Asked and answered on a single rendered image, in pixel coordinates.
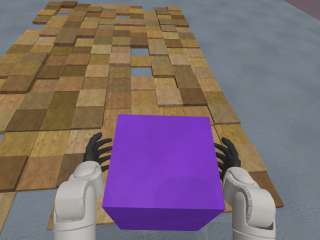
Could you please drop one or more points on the left robot hand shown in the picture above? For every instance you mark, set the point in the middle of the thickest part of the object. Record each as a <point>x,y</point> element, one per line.
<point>92,153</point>

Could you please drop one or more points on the carton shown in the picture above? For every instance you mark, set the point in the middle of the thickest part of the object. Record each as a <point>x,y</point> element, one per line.
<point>163,174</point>

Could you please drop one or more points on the robot right forearm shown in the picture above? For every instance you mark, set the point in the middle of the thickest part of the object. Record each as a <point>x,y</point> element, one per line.
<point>253,208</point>

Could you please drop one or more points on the robot left forearm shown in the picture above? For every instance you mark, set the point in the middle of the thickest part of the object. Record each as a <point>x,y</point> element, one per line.
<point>75,203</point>

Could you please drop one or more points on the right robot hand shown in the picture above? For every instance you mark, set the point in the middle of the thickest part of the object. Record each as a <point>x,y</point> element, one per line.
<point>230,159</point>

